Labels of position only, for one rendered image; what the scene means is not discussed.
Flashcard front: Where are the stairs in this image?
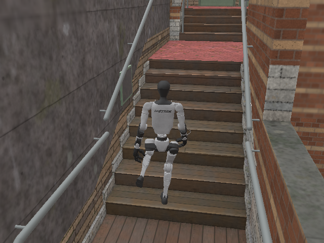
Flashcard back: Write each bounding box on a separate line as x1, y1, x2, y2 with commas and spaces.
105, 59, 247, 230
179, 8, 248, 42

